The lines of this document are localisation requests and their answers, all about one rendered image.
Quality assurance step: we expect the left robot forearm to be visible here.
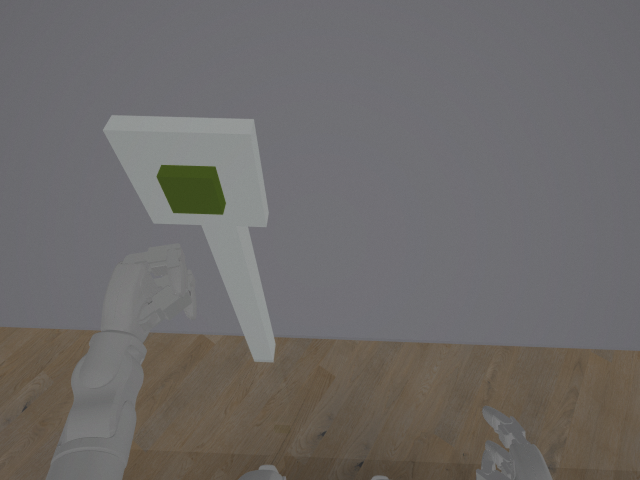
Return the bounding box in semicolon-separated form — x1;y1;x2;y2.
46;330;147;480

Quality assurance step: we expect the left robot shin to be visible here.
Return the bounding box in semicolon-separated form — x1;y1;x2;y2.
258;465;278;473

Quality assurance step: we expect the robot right hand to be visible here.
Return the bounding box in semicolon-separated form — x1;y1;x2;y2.
476;406;553;480

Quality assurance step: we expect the panel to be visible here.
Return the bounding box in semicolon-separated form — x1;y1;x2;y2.
103;115;276;362

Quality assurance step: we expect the button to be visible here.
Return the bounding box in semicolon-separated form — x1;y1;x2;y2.
157;165;226;215

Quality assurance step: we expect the robot left hand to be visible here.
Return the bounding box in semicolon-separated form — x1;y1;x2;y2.
101;243;197;343

